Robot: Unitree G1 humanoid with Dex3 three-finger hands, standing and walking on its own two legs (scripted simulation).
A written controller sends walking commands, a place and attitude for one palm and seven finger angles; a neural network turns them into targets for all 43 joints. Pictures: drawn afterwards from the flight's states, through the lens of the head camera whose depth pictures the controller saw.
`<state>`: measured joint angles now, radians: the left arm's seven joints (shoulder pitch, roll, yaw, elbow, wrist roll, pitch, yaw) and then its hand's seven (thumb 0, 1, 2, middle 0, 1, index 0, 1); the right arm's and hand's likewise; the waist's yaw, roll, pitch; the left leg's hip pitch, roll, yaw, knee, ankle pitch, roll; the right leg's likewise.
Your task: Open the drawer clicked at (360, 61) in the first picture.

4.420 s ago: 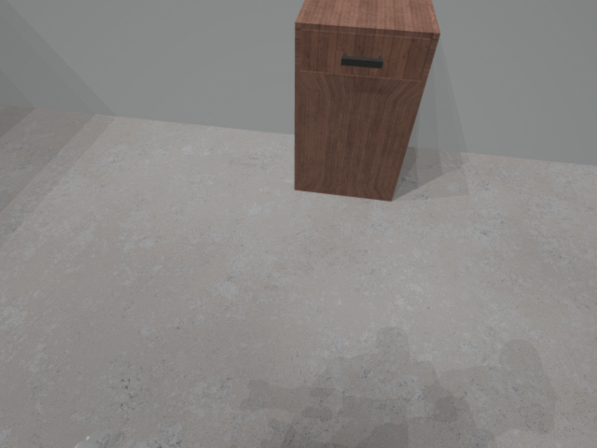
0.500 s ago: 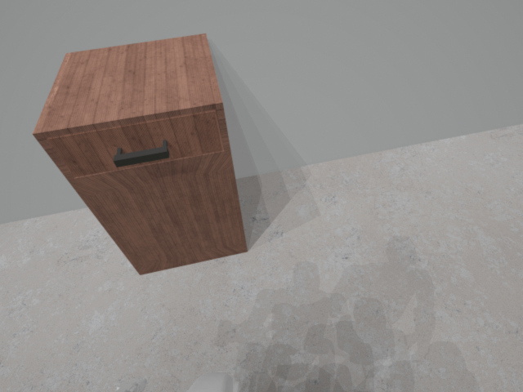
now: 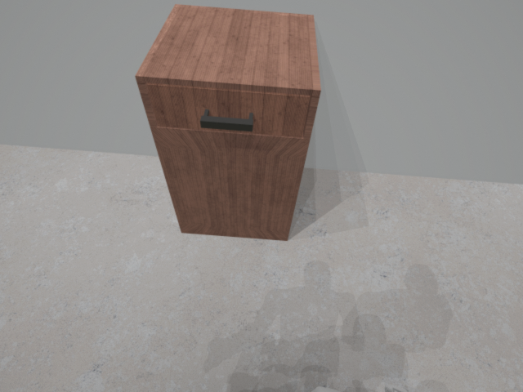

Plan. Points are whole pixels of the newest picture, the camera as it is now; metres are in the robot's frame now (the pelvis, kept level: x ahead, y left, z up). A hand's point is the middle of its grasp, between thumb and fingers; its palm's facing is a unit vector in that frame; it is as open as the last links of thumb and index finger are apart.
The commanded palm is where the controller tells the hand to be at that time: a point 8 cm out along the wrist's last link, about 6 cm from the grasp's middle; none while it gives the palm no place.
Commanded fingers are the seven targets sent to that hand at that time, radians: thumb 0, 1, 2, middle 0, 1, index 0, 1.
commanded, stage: take the last steps up to it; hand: left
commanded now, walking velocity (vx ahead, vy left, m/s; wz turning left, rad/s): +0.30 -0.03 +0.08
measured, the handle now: (228, 118) +0.77 +0.16 -0.09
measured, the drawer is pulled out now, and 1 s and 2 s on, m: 0.00 0.00 0.00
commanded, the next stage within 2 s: come to a stop and stand still in 0.84 s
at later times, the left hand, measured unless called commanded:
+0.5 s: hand out of the picture -0.02 +0.13 -0.17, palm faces +0.18 -0.98 -0.12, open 7.4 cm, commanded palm none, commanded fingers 0.00 0.90 0.90 -0.20 -0.30 -0.20 -0.30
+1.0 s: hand (185, 275) +0.34 +0.19 -0.16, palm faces +0.01 -0.97 -0.23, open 7.4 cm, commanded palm none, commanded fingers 0.00 0.90 0.90 -0.20 -0.30 -0.20 -0.30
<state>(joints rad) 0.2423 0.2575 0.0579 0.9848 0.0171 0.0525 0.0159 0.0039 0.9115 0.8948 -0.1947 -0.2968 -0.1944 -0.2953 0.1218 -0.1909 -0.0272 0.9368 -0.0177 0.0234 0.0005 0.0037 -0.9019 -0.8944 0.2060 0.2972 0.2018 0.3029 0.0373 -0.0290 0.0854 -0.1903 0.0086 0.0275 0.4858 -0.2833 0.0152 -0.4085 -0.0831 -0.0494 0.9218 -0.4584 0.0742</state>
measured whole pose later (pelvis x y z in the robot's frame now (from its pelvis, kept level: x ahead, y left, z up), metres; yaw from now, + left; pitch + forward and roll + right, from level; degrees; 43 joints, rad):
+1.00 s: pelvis +0.24 +0.00 -0.01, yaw +1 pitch -1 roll +2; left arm 0.14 0.18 0.05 1.01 0.03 -0.02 0.00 0.00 0.91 0.90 -0.19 -0.30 -0.19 -0.29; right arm 0.38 -0.11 -0.04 1.12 -0.03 -0.03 -0.01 0.00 -0.91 -0.89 0.21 0.30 0.20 0.30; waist -0.04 -0.01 0.04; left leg -0.07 0.05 0.18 0.47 -0.37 -0.03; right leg -0.37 -0.09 -0.10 0.57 -0.18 0.00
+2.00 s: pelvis +0.22 +0.03 +0.01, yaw +1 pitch -1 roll +1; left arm 0.28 0.13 -0.01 1.15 0.01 0.00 0.04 0.01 0.93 0.89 -0.20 -0.30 -0.20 -0.30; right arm 0.27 -0.15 0.00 1.15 0.00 0.01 -0.02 0.00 -0.92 -0.89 0.20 0.30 0.20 0.30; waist 0.00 0.00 0.02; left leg -0.17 0.01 0.07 0.39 -0.20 0.01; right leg -0.13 0.00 -0.04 0.41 -0.26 -0.02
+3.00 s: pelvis +0.25 -0.01 -0.01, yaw +1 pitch +1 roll +1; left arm 0.31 0.16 0.04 1.03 0.04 0.02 0.00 0.00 0.91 0.89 -0.20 -0.30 -0.20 -0.30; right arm 0.29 -0.17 -0.03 1.07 -0.02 0.02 -0.05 0.00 -0.90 -0.89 0.21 0.30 0.20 0.30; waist 0.00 0.02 0.03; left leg -0.33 0.07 0.05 0.73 -0.45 0.00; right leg -0.26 0.03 -0.11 0.61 -0.36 -0.08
